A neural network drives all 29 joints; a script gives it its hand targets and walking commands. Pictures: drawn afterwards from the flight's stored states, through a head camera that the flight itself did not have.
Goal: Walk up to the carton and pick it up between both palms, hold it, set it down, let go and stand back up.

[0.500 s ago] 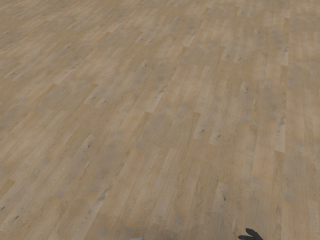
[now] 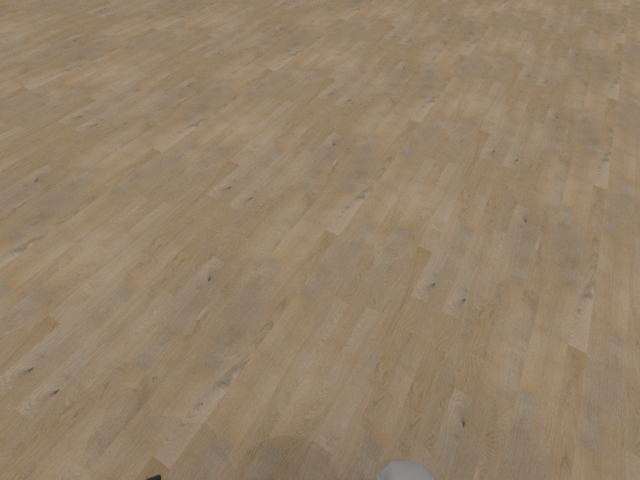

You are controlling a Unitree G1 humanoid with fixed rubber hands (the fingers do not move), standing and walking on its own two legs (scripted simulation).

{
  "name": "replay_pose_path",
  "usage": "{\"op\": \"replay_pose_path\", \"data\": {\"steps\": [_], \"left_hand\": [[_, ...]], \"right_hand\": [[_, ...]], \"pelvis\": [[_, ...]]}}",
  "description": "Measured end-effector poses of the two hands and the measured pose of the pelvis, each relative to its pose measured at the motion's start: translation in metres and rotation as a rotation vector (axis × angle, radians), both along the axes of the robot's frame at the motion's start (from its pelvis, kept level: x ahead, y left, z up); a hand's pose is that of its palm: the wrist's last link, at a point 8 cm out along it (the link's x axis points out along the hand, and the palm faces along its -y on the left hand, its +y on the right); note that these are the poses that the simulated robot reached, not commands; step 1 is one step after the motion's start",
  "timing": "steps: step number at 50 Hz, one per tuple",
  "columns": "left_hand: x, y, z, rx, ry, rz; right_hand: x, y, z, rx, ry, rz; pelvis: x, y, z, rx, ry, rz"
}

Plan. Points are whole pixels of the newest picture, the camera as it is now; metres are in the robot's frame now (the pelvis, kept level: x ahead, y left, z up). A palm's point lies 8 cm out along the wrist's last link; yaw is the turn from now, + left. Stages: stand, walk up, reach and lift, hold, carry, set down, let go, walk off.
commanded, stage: walk up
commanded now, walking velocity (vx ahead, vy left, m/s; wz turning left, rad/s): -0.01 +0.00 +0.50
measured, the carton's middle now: out of the picture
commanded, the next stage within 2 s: none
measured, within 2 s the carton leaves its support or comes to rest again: neither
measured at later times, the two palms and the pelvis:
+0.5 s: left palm out of the picture -0.05 +0.18 -0.12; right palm out of the picture +0.04 -0.35 -0.15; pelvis -0.07 -0.09 -0.01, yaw +14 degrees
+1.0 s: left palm out of the picture -0.24 +0.10 -0.14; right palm out of the picture +0.10 -0.25 -0.14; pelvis -0.12 -0.10 -0.01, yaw +33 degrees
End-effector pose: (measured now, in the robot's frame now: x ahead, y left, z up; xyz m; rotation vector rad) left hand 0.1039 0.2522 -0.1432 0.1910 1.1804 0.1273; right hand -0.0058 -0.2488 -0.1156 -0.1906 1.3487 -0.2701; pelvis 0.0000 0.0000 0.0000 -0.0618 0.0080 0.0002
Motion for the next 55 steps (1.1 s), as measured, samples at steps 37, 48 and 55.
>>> {"op": "replay_pose_path", "data": {"steps": [37,48,55], "left_hand": [[-0.26,-0.128,0.049,0.129,0.092,0.485],[-0.326,-0.151,0.012,0.009,0.128,0.643],[-0.39,-0.132,-0.022,-0.048,0.188,0.738]], "right_hand": [[0.07,-0.101,-0.039,0.125,-0.045,0.449],[0.097,-0.019,-0.034,0.153,-0.077,0.659],[0.118,0.033,-0.005,0.084,-0.247,0.764]], "pelvis": [[-0.085,-0.118,0.006,0.128,0.05,0.401],[-0.113,-0.108,-0.007,0.077,0.052,0.542],[-0.136,-0.085,-0.017,0.066,0.013,0.598]]}}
